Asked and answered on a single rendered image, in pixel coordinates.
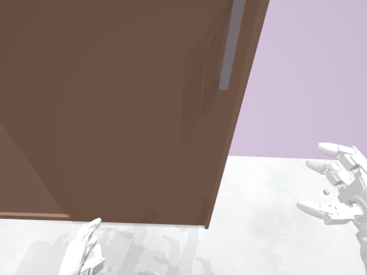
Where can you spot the robot left hand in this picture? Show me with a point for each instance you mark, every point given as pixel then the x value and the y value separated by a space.
pixel 78 251

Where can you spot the wardrobe door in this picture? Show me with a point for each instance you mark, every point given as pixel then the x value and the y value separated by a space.
pixel 118 101
pixel 23 188

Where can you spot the handle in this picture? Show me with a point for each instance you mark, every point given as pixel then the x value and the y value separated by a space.
pixel 233 34

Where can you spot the robot right hand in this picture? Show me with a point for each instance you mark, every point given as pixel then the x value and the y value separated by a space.
pixel 343 212

